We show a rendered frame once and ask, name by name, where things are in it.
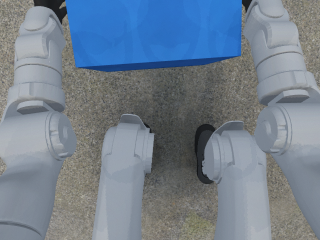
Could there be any right robot upper arm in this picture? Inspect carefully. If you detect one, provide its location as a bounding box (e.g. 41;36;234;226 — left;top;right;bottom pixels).
254;102;320;240

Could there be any right robot forearm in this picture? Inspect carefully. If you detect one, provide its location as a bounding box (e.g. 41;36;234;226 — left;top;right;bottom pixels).
243;0;320;106

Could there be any carton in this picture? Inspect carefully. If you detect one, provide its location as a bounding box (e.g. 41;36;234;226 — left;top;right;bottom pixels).
65;0;242;72

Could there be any robot right foot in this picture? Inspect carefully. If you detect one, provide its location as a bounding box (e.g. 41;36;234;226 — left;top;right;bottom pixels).
194;124;215;184

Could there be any left robot upper arm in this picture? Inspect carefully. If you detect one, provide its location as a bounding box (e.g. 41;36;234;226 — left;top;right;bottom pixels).
0;110;77;240

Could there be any left robot forearm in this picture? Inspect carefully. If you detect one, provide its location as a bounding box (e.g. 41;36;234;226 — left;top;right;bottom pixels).
0;6;66;161

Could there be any right robot hand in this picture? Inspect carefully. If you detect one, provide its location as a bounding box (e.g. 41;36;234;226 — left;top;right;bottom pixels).
242;0;252;13

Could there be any left robot hand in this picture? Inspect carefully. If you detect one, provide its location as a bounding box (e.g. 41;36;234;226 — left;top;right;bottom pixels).
33;0;67;24

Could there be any left robot shin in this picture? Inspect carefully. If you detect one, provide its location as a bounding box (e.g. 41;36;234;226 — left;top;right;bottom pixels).
101;114;146;162

